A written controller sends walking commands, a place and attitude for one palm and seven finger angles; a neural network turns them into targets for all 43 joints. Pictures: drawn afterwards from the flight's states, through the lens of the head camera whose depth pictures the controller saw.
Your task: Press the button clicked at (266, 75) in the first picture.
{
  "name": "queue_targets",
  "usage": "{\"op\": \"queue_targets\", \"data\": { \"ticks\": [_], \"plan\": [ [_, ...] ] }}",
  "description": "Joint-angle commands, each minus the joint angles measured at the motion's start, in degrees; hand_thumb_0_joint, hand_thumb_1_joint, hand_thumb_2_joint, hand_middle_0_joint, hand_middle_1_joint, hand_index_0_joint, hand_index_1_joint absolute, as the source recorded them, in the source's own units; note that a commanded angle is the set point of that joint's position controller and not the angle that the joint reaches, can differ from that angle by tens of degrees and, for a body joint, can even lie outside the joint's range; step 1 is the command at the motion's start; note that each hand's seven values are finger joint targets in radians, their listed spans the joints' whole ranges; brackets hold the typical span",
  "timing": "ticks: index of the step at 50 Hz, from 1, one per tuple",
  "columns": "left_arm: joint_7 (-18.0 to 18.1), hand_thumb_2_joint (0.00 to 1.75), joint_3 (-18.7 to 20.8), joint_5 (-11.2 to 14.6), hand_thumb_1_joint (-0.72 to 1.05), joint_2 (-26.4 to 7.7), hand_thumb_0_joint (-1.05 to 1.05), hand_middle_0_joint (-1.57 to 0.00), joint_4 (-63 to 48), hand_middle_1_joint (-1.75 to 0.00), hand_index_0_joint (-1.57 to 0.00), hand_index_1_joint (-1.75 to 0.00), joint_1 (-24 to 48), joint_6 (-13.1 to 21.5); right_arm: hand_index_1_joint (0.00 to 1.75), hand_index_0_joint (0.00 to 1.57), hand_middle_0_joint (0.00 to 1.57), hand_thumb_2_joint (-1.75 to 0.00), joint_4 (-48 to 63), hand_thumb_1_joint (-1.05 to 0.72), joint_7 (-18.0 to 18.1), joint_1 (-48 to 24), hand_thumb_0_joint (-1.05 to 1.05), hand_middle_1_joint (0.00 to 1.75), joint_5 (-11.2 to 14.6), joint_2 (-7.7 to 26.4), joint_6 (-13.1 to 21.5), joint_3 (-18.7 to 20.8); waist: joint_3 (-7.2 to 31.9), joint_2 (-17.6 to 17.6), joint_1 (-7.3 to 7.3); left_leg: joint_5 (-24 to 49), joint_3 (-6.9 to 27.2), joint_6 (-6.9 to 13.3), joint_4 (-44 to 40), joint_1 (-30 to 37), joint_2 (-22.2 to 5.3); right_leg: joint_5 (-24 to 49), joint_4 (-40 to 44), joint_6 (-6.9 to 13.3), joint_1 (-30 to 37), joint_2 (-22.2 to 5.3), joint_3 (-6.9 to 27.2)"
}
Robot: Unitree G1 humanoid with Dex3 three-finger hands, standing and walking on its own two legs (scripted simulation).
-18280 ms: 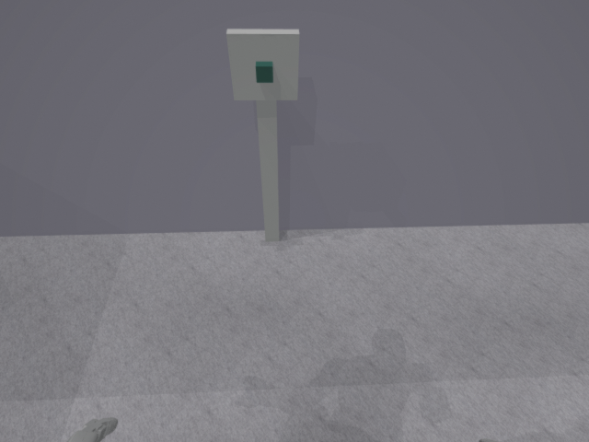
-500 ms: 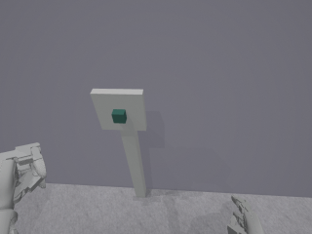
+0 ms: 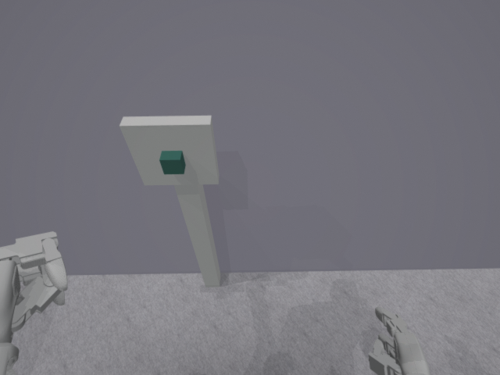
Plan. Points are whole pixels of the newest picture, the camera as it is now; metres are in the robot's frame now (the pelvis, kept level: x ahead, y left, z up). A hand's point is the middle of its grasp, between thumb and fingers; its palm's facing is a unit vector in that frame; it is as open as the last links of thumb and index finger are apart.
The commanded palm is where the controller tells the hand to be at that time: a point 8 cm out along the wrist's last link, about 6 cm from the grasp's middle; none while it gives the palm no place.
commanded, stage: step back with the hand held close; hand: left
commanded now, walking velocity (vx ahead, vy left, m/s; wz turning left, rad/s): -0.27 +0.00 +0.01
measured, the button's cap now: (173, 161) +0.52 +0.21 +0.01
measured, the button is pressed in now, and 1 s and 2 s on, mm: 0 0 0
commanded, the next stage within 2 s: stop stepping back and stand still in 1.08 s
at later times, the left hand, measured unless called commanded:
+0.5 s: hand (15, 339) +0.13 +0.25 +0.15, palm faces +0.36 -0.83 -0.43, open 3.1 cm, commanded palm +0.07 +0.30 +0.17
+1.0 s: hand out of the picture +0.04 +0.23 +0.17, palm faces +0.33 -0.79 -0.51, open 3.1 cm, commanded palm -0.02 +0.27 +0.17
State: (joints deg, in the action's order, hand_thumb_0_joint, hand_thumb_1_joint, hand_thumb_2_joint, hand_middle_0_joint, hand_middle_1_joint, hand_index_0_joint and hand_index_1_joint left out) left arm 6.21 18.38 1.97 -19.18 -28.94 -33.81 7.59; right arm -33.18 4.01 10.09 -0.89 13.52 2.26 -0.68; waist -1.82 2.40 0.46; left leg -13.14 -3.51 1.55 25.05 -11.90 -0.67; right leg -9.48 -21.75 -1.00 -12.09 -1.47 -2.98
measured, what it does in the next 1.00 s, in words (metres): walks backwards: right foot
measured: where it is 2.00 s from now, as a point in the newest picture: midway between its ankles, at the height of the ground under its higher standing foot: outside the picture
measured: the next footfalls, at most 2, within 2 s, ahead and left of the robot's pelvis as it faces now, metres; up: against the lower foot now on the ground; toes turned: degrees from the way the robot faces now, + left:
right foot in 0.66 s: -0.07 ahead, -0.12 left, +0.00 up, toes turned +4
left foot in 1.14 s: -0.15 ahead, +0.12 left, +0.00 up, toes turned +3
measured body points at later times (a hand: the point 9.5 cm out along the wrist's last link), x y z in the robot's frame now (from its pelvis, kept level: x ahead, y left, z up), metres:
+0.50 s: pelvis -0.06 +0.01 -0.02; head -0.04 +0.04 +0.43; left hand +0.11 +0.29 +0.17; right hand +0.13 -0.22 -0.08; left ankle +0.00 +0.10 -0.74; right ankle +0.02 -0.13 -0.74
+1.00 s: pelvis -0.14 -0.01 -0.01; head -0.12 +0.01 +0.44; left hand +0.01 +0.27 +0.20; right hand +0.06 -0.23 -0.08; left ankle -0.08 +0.10 -0.70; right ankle -0.11 -0.12 -0.74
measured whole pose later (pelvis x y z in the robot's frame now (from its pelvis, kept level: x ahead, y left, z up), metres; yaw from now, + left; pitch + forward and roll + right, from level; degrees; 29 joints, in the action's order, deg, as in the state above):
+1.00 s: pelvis -0.14 -0.01 -0.01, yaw +1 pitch +2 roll +0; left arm 6.9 23.4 2.6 -26.5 -37.9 -38.3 13.5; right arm -33.8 2.6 8.0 -0.9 10.8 3.3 0.6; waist 0.8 -1.9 0.8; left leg -20.2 0.8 -0.6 50.7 -32.9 1.6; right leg -13.0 -29.8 1.2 -19.3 2.1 1.7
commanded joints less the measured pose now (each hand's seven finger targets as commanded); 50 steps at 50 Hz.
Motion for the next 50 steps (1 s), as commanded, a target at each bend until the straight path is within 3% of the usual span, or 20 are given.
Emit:
{"op": "queue_targets", "data": {
  "ticks": [1, 7, 14, 20, 23, 26, 28, 30, 33, 35, 37, 38, 40, 42, 44, 45, 46, 47, 48, 50],
  "plan": [
    [1.9, 0.9, 10.3, 0.6, 0.9, -12.6, 0.0, -1.3, -17.0, -1.5, -1.3, -1.5, -3.2, 4.9, 0.3, 0.2, 0.2, -0.9, 11.0, -0.9, 0.8, -6.0, 0.0, 0.3, 0.5, 6.1, 1.6, 3.1, 14.0, 0.5, 0.62, 18.0, 5.1, 0.6, -1.8, -0.1, -3.0, 16.7, -2.7, 1.1, 7.8, -2.1, 3.3],
    [2.0, 0.9, 9.9, 0.7, 0.9, -11.2, 0.0, -1.3, -15.2, -1.5, -1.3, -1.5, -3.8, 5.4, 0.3, 0.2, 0.2, -0.9, 11.4, -0.9, 1.3, -5.9, 0.0, 0.3, 0.8, 6.2, 1.3, 3.5, 9.1, 2.1, 0.4, 15.1, 6.9, 1.1, -4.4, -6.4, -4.9, 12.6, -6.9, 0.4, 5.6, -0.6, 2.7],
    [2.3, 0.9, 8.5, -0.3, 0.9, -9.8, 0.0, -1.3, -13.6, -1.5, -1.3, -1.5, -1.5, 5.8, 0.3, 0.2, 0.2, -0.9, 11.1, -0.9, 1.0, -4.9, 0.0, 0.3, 1.0, 6.6, 2.3, 3.6, 5.2, -1.5, -0.32, -7.2, 7.3, 2.9, -5.0, -17.8, -5.1, 5.1, -6.7, 0.8, 6.3, -2.0, 6.3],
    [3.6, 0.9, 8.4, -0.8, 0.9, -11.7, 0.0, -1.3, -18.4, -1.5, -1.3, -1.5, 1.0, 7.4, 0.3, 0.2, 0.2, -0.9, 10.4, -0.9, 0.9, -3.2, 0.0, 0.3, 0.6, 6.0, 3.1, 3.3, 5.3, -6.6, -1.13, -11.4, 5.1, 0.9, 6.9, -8.0, -0.4, -14.9, 5.3, 4.2, -10.2, -7.8, 11.6],
    [4.3, 0.9, 9.2, -0.8, 0.9, -12.2, 0.0, -1.3, -20.3, -1.5, -1.3, -1.5, 0.1, 8.4, 0.3, 0.2, 0.2, -0.9, 10.3, -0.9, 1.4, -3.5, 0.0, 0.3, 0.2, 6.3, 3.7, 2.9, 6.1, 0.1, -1.3, -12.2, 8.9, 1.7, -0.7, -9.5, -3.2, -13.6, 0.3, 2.3, -8.3, -4.0, 6.9],
    [4.2, 0.9, 10.5, -2.2, 0.9, -11.2, 0.0, -1.3, -18.9, -1.5, -1.3, -1.5, -0.6, 9.1, 0.3, 0.2, 0.2, -0.9, 10.9, -0.9, 1.9, -5.2, 0.0, 0.3, 0.2, 7.1, 5.0, 3.1, 5.9, 13.3, -0.18, -28.7, 20.5, 5.9, -18.1, -30.8, -13.5, -5.5, -21.9, -0.5, 11.4, 4.2, 2.2],
    [4.1, 0.9, 11.5, -2.6, 0.9, -12.0, 0.0, -1.3, -19.3, -1.5, -1.3, -1.5, -0.4, 9.4, 0.3, 0.2, 0.2, -0.9, 10.9, -0.9, 1.7, -4.3, 0.0, 0.3, -0.1, 6.1, 5.6, 3.3, 6.0, 11.1, 0.08, -20.2, 19.0, 6.3, -14.9, -28.2, -14.0, -4.7, -23.9, -0.2, 9.2, 3.8, 3.1],
    [3.6, 0.9, 11.5, -2.0, 0.9, -11.7, 0.0, -1.3, -18.0, -1.5, -1.3, -1.5, -2.8, 9.8, 0.3, 0.2, 0.2, -0.9, 10.5, -0.9, 1.2, -3.9, 0.0, 0.3, 0.1, 6.4, 6.5, 3.7, 6.3, 5.5, 0.08, -9.9, 16.3, 5.8, -8.9, -23.7, -11.8, -4.3, -17.2, 0.2, 7.8, 4.0, 4.2],
    [2.3, 0.9, 10.3, -1.0, 0.9, -11.0, 0.0, -1.3, -16.2, -1.5, -1.3, -1.5, -3.9, 10.5, 0.3, 0.2, 0.2, -0.9, 9.0, -0.9, 0.8, -4.5, 0.0, 0.3, -0.3, 6.8, 6.9, 3.5, 4.4, 3.7, -0.41, -3.3, 13.7, 4.2, -5.9, -19.8, -8.7, 4.0, -8.7, 0.7, 5.1, 3.1, 5.8],
    [1.8, 0.9, 9.6, -0.3, 0.9, -11.7, 0.0, -1.3, -17.3, -1.5, -1.3, -1.5, -1.6, 11.1, 0.3, 0.2, 0.2, -0.9, 7.4, -0.9, 0.3, -4.2, 0.0, 0.3, -0.5, 6.8, 6.7, 3.2, 9.8, 2.7, -0.32, 15.1, 10.8, 2.4, -2.4, -8.0, -7.3, 12.5, -6.6, 1.0, 1.0, 1.7, 6.7],
    [2.0, 0.9, 9.5, 0.0, 0.9, -12.5, 0.0, -1.3, -19.7, -1.5, -1.3, -1.5, -1.3, 11.3, 0.3, 0.2, 0.2, -0.9, 6.5, -0.9, 0.2, -3.1, 0.0, 0.3, -0.5, 6.0, 6.4, 3.5, 19.3, 3.4, -0.41, 35.5, 8.2, 1.8, 1.3, 6.5, -7.4, 19.5, -8.2, 0.0, -1.9, 1.3, 6.1],
    [1.9, 0.9, 9.1, 0.3, 0.9, -12.6, 0.0, -1.3, -21.1, -1.5, -1.3, -1.5, -1.6, 10.9, 0.3, 0.2, 0.2, -0.9, 6.8, -0.9, -0.1, -2.8, 0.0, 0.3, -0.1, 6.1, 6.3, 3.8, 22.8, 2.7, -0.51, 39.9, 8.1, 2.2, 1.8, 11.1, -8.0, 13.6, -9.5, -0.8, -2.9, 2.5, 5.3],
    [1.7, 0.9, 11.0, 1.1, 0.9, -14.0, 0.0, -1.3, -22.6, -1.5, -1.3, -1.5, -4.6, 10.5, 0.3, 0.2, 0.2, -0.9, 8.5, -0.9, -0.5, -4.6, 0.0, 0.3, -0.2, 6.2, 6.2, 4.0, 23.1, 5.6, 0.64, 30.5, 10.4, 3.9, -1.3, 6.8, -10.9, -2.4, -12.1, -0.7, -1.7, 3.7, 4.9],
    [1.8, 0.9, 12.6, 1.5, 0.9, -14.2, 0.0, -1.3, -22.6, -1.5, -1.3, -1.5, -7.0, 9.9, 0.3, 0.2, 0.2, -0.9, 9.4, -0.9, -0.5, -6.1, 0.0, 0.3, -0.3, 6.6, 6.0, 3.8, 18.2, 9.2, 1.05, 15.0, 12.0, 4.9, -5.6, -5.2, -12.3, -7.2, -12.9, 0.0, 2.8, 4.3, 4.5],
    [1.7, 0.9, 14.3, 1.7, 0.9, -15.3, 0.0, -1.3, -21.7, -1.5, -1.3, -1.5, -6.8, 9.7, 0.3, 0.2, 0.2, -0.9, 10.2, -0.9, -0.5, -7.4, 0.0, 0.3, 0.0, 6.1, 5.3, 3.7, 11.9, 3.4, 0.57, -4.5, 10.1, 3.3, -4.4, -16.1, -9.2, -2.2, -7.0, 1.7, 4.6, 1.4, 8.2],
    [1.8, 0.9, 14.9, 1.6, 0.9, -16.3, 0.0, -1.3, -20.1, -1.5, -1.3, -1.5, -6.9, 9.4, 0.3, 0.2, 0.2, -0.9, 10.7, -0.9, -0.5, -7.1, 0.0, 0.3, 0.4, 5.2, 4.6, 3.7, 9.5, -5.0, -0.16, -12.3, 6.7, 0.5, 3.7, -15.7, -3.5, -7.0, 1.1, 4.0, -2.8, -4.5, 17.0],
    [2.3, 0.9, 15.8, 1.7, 0.9, -17.8, 0.0, -1.3, -19.6, -1.5, -1.3, -1.5, -5.7, 9.1, 0.3, 0.2, 0.2, -0.9, 9.7, -0.9, -0.6, -5.7, 0.0, 0.3, 0.9, 4.6, 3.8, 4.2, 9.3, -13.6, 0.04, -11.2, 3.7, -2.5, 19.9, -10.3, 2.1, -13.7, 11.4, 8.2, -14.3, -14.7, 27.6],
    [2.9, 0.9, 13.5, 2.0, 0.9, -15.1, 0.0, -1.3, -16.2, -1.5, -1.3, -1.5, -4.6, 8.0, 0.3, 0.2, 0.2, -0.9, 7.6, -0.9, -0.8, -6.1, 0.0, 0.3, 1.1, 4.2, 3.0, 4.8, 6.6, -15.7, 0.88, -13.5, 6.3, -3.0, 36.6, -10.6, 3.5, -13.4, 14.8, 12.2, -20.4, -20.4, 29.1],
    [3.4, 0.9, 12.4, 1.7, 0.9, -13.8, 0.0, -1.3, -14.5, -1.5, -1.3, -1.5, -3.4, 7.1, 0.3, 0.2, 0.2, -0.9, 6.7, -0.9, -0.6, -6.3, 0.0, 0.3, 0.4, 3.8, 2.6, 4.5, 6.0, -12.1, -0.22, -13.0, 7.7, -3.0, 42.4, -13.3, 2.5, -7.2, 12.7, 12.0, -19.7, -19.2, 24.1],
    [3.0, 0.9, 10.6, 0.5, 0.9, -11.7, 0.0, -1.3, -10.9, -1.5, -1.3, -1.5, -2.8, 7.0, 0.3, 0.2, 0.2, -0.9, 7.1, -0.9, -0.1, -6.4, 0.0, 0.3, -0.2, 1.5, 1.7, 3.1, 5.8, -9.9, -1.45, -9.3, 4.9, -3.4, 35.9, -14.3, 0.2, 9.3, 6.5, 9.5, -13.4, -12.8, 14.7]
  ]
}}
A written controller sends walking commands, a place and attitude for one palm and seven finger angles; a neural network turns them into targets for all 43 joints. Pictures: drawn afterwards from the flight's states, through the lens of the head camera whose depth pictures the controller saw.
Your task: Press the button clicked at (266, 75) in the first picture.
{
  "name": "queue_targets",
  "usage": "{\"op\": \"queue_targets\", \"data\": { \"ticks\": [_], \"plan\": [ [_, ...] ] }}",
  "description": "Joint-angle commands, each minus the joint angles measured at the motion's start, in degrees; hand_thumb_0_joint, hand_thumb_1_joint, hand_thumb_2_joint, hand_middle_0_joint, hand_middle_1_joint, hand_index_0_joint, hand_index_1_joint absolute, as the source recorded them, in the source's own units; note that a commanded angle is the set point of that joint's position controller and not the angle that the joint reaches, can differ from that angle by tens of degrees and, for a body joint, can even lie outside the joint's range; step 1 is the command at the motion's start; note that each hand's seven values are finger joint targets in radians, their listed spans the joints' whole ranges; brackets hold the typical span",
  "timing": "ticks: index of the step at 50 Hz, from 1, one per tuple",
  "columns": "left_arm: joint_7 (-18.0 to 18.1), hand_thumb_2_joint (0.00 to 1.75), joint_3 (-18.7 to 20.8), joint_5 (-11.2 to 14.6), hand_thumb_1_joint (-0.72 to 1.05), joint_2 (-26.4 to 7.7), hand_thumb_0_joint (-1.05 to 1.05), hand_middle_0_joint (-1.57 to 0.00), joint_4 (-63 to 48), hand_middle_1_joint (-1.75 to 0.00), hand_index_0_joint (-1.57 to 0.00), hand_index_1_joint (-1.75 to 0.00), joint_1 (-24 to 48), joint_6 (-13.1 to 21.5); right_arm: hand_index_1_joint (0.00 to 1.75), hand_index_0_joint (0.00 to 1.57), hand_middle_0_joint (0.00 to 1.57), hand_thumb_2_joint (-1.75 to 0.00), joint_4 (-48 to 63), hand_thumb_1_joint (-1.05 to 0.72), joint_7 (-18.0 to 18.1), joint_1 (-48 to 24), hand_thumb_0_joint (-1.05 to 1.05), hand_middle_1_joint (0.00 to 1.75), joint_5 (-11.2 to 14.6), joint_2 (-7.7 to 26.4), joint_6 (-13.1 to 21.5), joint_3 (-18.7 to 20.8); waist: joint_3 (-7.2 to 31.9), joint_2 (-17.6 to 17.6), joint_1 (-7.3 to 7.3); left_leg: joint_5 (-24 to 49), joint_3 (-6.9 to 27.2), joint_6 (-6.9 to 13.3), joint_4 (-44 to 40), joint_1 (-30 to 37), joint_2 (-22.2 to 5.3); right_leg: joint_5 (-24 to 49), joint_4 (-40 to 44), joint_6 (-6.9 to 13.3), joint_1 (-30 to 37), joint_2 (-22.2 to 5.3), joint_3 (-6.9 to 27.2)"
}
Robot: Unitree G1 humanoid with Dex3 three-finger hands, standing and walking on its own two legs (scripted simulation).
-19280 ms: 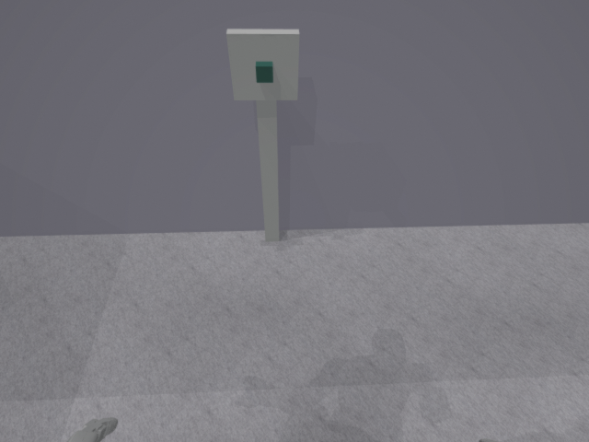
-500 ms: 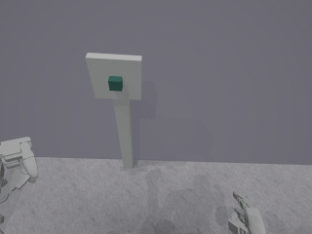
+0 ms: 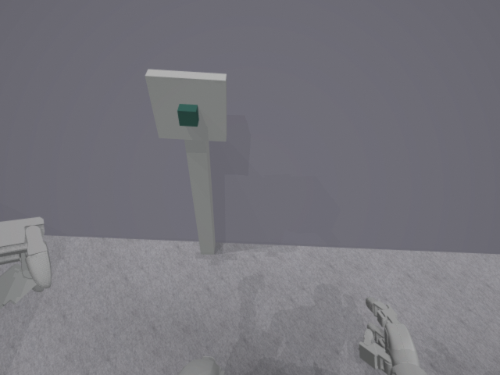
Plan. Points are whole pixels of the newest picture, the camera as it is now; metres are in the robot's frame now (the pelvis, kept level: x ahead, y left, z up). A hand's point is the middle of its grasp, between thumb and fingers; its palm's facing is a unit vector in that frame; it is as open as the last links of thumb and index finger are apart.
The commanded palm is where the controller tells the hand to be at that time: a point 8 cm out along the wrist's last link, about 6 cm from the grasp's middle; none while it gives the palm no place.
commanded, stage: step back with the hand held close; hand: left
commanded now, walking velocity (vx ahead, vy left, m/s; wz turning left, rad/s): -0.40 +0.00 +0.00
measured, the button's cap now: (188, 114) +0.67 +0.20 +0.02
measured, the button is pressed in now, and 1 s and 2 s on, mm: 0 0 0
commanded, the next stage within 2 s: stop stepping back and stand still in 0.08 s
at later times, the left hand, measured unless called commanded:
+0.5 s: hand out of the picture +0.06 +0.24 +0.18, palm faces +0.40 -0.80 -0.44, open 3.1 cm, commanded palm +0.01 +0.28 +0.18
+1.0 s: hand out of the picture +0.04 +0.24 +0.16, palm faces +0.42 -0.80 -0.43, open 3.1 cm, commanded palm none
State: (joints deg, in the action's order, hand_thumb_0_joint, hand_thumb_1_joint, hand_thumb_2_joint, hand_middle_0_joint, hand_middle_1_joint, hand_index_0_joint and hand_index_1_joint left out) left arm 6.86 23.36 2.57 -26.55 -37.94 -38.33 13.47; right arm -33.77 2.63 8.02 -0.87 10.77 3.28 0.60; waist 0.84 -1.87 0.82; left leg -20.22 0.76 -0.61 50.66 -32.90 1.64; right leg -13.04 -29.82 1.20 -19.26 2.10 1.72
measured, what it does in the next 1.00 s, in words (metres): walks backwards: left foot, then right foot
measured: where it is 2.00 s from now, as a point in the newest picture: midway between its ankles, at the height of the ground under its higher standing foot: outside the picture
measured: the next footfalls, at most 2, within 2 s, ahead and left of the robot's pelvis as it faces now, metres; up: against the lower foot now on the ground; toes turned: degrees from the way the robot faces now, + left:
left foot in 0.14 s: +0.00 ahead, +0.13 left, +0.00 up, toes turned +2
right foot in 0.40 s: -0.07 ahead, -0.09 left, +0.00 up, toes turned +0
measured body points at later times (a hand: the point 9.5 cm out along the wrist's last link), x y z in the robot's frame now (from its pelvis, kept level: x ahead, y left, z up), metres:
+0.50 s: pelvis -0.12 +0.00 +0.00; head -0.15 +0.01 +0.45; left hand +0.03 +0.28 +0.21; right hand +0.03 -0.23 -0.08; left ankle -0.09 +0.12 -0.70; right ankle -0.12 -0.10 -0.73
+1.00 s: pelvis -0.14 -0.01 +0.00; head -0.16 -0.01 +0.45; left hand +0.01 +0.28 +0.19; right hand +0.01 -0.24 -0.09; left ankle -0.13 +0.11 -0.71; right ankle -0.11 -0.09 -0.73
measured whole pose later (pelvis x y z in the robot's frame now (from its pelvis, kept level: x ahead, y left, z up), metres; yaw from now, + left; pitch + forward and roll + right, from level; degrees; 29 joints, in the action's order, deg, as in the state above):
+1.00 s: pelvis -0.14 -0.01 +0.00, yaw +2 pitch +0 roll +1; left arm 8.2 20.0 0.5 -20.2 -28.8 -35.2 12.4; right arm -38.2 3.8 15.3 -1.1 11.5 5.9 -0.6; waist 3.0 -1.4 -0.2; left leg -18.7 -3.2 1.3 41.8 -20.6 -1.3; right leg -13.3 -28.8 3.2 -15.6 0.1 -4.7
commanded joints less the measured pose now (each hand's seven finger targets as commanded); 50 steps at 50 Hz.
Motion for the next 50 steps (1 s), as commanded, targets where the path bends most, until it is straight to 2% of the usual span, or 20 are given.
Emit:
{"op": "queue_targets", "data": {
  "ticks": [1, 5, 6, 7, 9, 11, 14, 18, 22, 24, 29, 31, 32, 38, 39, 41, 42, 47, 49, 50],
  "plan": [
    [2.0, 0.9, 3.5, -0.5, 0.9, -3.2, 0.0, -1.3, -0.9, -1.5, -1.3, -1.5, 3.2, 1.1, 0.3, 0.2, 0.2, -0.9, 8.1, -0.9, 1.6, -6.1, 0.0, 0.3, -0.3, 4.2, 0.4, 1.1, 1.2, -5.6, -1.42, -3.1, -0.1, -0.8, 3.2, 7.9, -2.3, 17.6, 12.5, 6.2, -5.2, -14.3, 7.6],
    [2.8, 0.9, 1.4, -1.3, 0.9, -3.5, 0.0, -1.3, -5.3, -1.5, -1.3, -1.5, 7.2, 1.8, 0.3, 0.2, 0.2, -0.9, 7.0, -0.9, 3.3, -3.2, 0.0, 0.3, 0.1, 7.4, 1.3, 1.2, 4.0, -1.7, -2.23, 5.1, -1.5, 0.8, -29.8, 15.1, -1.8, 23.1, 5.1, 1.7, 4.3, -9.5, 5.0],
    [2.8, 0.9, 0.9, -1.4, 0.9, -4.6, 0.0, -1.3, -8.5, -1.5, -1.3, -1.5, 8.7, 2.5, 0.3, 0.2, 0.2, -0.9, 7.5, -0.9, 3.7, -4.5, 0.0, 0.3, 0.4, 8.6, 1.6, 1.8, 5.0, 5.0, -1.75, 16.2, 0.7, 1.6, -34.6, 16.4, -6.2, 20.5, -0.3, -0.4, 6.7, -6.0, 3.0],
    [2.6, 0.9, 1.9, -1.9, 0.9, -5.6, 0.0, -1.3, -12.3, -1.5, -1.3, -1.5, 9.8, 3.4, 0.3, 0.2, 0.2, -0.9, 8.4, -0.9, 3.3, -2.8, 0.0, 0.3, 0.1, 9.5, 2.2, 2.5, 9.0, 13.2, -0.94, 30.4, 11.1, 5.0, -32.8, 18.5, -15.4, 7.5, -7.5, -2.5, 3.0, -2.2, 0.7],
    [2.8, 0.9, 4.6, -1.8, 0.9, -7.4, 0.0, -1.3, -13.3, -1.5, -1.3, -1.5, 6.4, 4.4, 0.3, 0.2, 0.2, -0.9, 8.3, -0.9, 1.8, -0.3, 0.0, 0.3, -0.1, 8.4, 5.3, 3.8, 13.9, 11.8, -0.58, 44.2, 11.1, 9.2, -29.1, 25.8, -20.8, -11.6, -18.9, -2.7, -5.7, 0.6, 0.6],
    [2.7, 0.9, 7.3, -1.0, 0.9, -8.9, 0.0, -1.3, -20.3, -1.5, -1.3, -1.5, 3.8, 4.2, 0.3, 0.2, 0.2, -0.9, 8.8, -0.9, 1.3, 0.1, 0.0, 0.3, -0.9, 7.5, 7.9, 2.9, 15.2, 18.8, -0.48, 38.1, 12.8, 9.7, -30.3, 23.6, -20.1, -15.3, -27.2, -2.5, -6.6, -1.1, 1.7],
    [3.1, 0.9, 5.0, -0.5, 0.9, -5.0, 0.0, -1.3, -19.1, -1.5, -1.3, -1.5, -1.8, 2.2, 0.3, 0.2, 0.2, -0.9, 8.3, -0.9, 0.1, 0.6, 0.0, 0.3, 0.7, 7.3, 8.9, 2.4, 10.7, 15.9, -0.72, 28.8, 5.8, 6.5, -29.5, 23.2, -14.8, -11.9, -13.6, -2.9, -1.9, -1.1, -3.2],
    [3.5, 0.9, 5.0, -0.5, 0.9, -4.6, 0.0, -1.3, -8.0, -1.5, -1.3, -1.5, -1.4, 0.0, 0.3, 0.2, 0.2, -0.9, 7.8, -0.9, 1.0, -1.1, 0.0, 0.3, 0.8, 7.6, 7.0, 1.4, 2.8, 8.3, -2.3, -12.0, 2.1, 2.1, -33.1, 7.2, -8.5, -9.3, 8.1, -1.1, 13.2, -1.0, -5.5],
    [3.6, 0.9, 4.8, 0.1, 0.9, -6.2, 0.0, -1.3, -1.7, -1.5, -1.3, -1.5, 8.3, -1.3, 0.3, 0.2, 0.2, -0.9, 6.0, -0.9, 2.1, -1.8, 0.0, 0.3, 0.5, 7.5, 4.0, 2.0, -1.0, -11.5, -1.75, -3.5, -0.7, 0.2, -0.4, 10.2, -2.2, -33.4, 23.7, 9.1, -6.8, -19.8, 19.3],
    [3.2, 0.9, 3.4, -0.2, 0.9, -4.2, 0.0, -1.3, 0.4, -1.5, -1.3, -1.5, 7.1, -1.2, 0.3, 0.2, 0.2, -0.9, 5.5, -0.9, 2.5, -0.5, 0.0, 0.3, 0.5, 7.8, 4.1, 1.9, -0.2, -10.2, -2.18, -2.0, -0.6, 1.1, 3.5, 7.2, -2.7, -27.9, 20.6, 8.2, -3.8, -18.0, 14.8],
    [3.4, 0.9, -0.2, -1.5, 0.9, -2.3, 0.0, -1.3, -4.3, -1.5, -1.3, -1.5, 8.5, 0.1, 0.3, 0.2, 0.2, -0.9, 6.1, -0.9, 3.4, -0.5, 0.0, 0.3, 0.1, 7.5, 5.8, 0.7, -1.3, 1.2, -2.53, -2.9, -3.0, 3.4, -25.6, 20.3, -3.3, -23.1, 11.5, 4.2, -5.7, -11.7, 5.0],
    [3.7, 0.9, 0.4, -1.7, 0.9, -3.5, 0.0, -1.3, -10.6, -1.5, -1.3, -1.5, 9.8, 1.6, 0.3, 0.2, 0.2, -0.9, 7.4, -0.9, 3.6, 0.5, 0.0, 0.3, -0.1, 9.8, 7.0, 1.3, -1.1, 17.2, -2.43, -13.3, 17.2, 8.1, -38.0, 22.6, -14.7, -14.6, -8.0, 0.1, -8.8, -3.3, -1.5],
    [4.0, 0.9, 1.7, -2.5, 0.9, -4.8, 0.0, -1.3, -12.1, -1.5, -1.3, -1.5, 10.4, 2.0, 0.3, 0.2, 0.2, -0.9, 7.5, -0.9, 3.1, 0.9, 0.0, 0.3, -0.1, 8.8, 7.5, 1.2, -0.6, 18.9, -2.13, -12.1, 24.0, 11.0, -40.5, 21.5, -19.7, -13.8, -16.9, -1.4, -10.4, -1.3, -3.9],
    [3.8, 0.9, 3.5, -2.4, 0.9, -4.2, 0.0, -1.3, -6.5, -1.5, -1.3, -1.5, 3.3, 1.1, 0.3, 0.2, 0.2, -0.9, 6.1, -0.9, 2.1, 0.7, 0.0, 0.3, 0.4, 8.4, 8.5, 1.1, -0.3, 11.6, -0.74, -6.0, 5.0, 6.4, -30.2, 6.8, -11.4, -6.5, 0.8, -1.3, 11.6, -2.3, -5.9],
    [3.6, 0.9, 3.1, -2.5, 0.9, -3.9, 0.0, -1.3, -4.4, -1.5, -1.3, -1.5, 3.3, 1.0, 0.3, 0.2, 0.2, -0.9, 6.3, -0.9, 2.1, 0.6, 0.0, 0.3, 0.4, 8.5, 7.9, 1.5, -1.9, 6.8, -0.98, -7.8, 1.8, 4.6, -24.8, 3.3, -7.7, -7.9, 6.0, 0.2, 12.8, -4.0, -1.2],
    [3.3, 0.9, 4.3, -1.7, 0.9, -4.9, 0.0, -1.3, -0.4, -1.5, -1.3, -1.5, 4.0, 0.6, 0.3, 0.2, 0.2, -0.9, 6.8, -0.9, 1.8, 0.1, 0.0, 0.3, 0.2, 8.3, 6.4, 2.4, -3.1, -10.4, -0.77, -6.7, -2.0, 1.8, -0.1, -1.3, -1.2, -24.0, 21.2, 8.3, 6.1, -20.8, 26.4],
    [3.1, 0.9, 4.0, -1.5, 0.9, -4.9, 0.0, -1.3, -0.8, -1.5, -1.3, -1.5, 7.8, 1.3, 0.3, 0.2, 0.2, -0.9, 6.0, -0.9, 1.7, 0.4, 0.0, 0.3, 0.1, 8.6, 6.2, 2.6, -2.6, -8.4, -1.16, -5.2, -0.5, 1.4, 7.3, -0.6, -2.3, -25.1, 22.7, 9.0, 4.0, -22.6, 27.0],
    [2.3, 0.9, 3.0, -1.6, 0.9, -3.9, 0.0, -1.3, -1.7, -1.5, -1.3, -1.5, 6.4, 2.6, 0.3, 0.2, 0.2, -0.9, 6.0, -0.9, 2.0, -0.5, 0.0, 0.3, 0.2, 6.4, 5.8, 0.9, 0.5, -5.6, -1.76, 1.4, -2.6, 1.8, -7.8, 11.9, -4.3, -10.3, 16.7, 6.4, -0.7, -15.9, 8.0],
    [2.7, 0.9, 2.5, -1.6, 0.9, -3.3, 0.0, -1.3, -3.5, -1.5, -1.3, -1.5, 6.0, 2.5, 0.3, 0.2, 0.2, -0.9, 5.8, -0.9, 2.4, -0.3, 0.0, 0.3, -0.1, 6.4, 6.4, 0.7, 1.8, -5.4, -1.48, 3.3, -4.2, 2.7, -19.7, 18.8, -3.0, -11.4, 15.1, 4.7, -0.2, -13.9, 5.7],
    [-4.7, 0.9, -16.4, -6.7, 0.9, 6.8, 0.0, -1.3, 42.3, -1.5, -1.3, -1.5, 14.2, -9.0, 0.3, 0.2, 0.2, -0.9, -9.5, -0.9, -4.5, 5.4, 0.0, 0.3, -0.2, 13.0, 5.8, 3.5, -1.4, 2.1, -5.44, 15.5, 1.0, 2.5, -15.2, 18.1, -5.8, 8.1, -0.4, 3.5, -7.1, -14.6, -1.5]
  ]
}}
